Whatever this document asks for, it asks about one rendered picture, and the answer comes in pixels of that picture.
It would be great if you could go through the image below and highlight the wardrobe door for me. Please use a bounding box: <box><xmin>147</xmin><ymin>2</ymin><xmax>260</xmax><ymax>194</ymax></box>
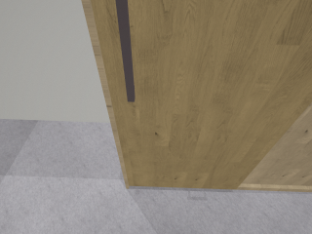
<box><xmin>91</xmin><ymin>0</ymin><xmax>312</xmax><ymax>190</ymax></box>
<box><xmin>242</xmin><ymin>102</ymin><xmax>312</xmax><ymax>186</ymax></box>

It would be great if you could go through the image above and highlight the handle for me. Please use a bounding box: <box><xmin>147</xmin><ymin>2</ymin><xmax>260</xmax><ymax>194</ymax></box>
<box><xmin>115</xmin><ymin>0</ymin><xmax>136</xmax><ymax>102</ymax></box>

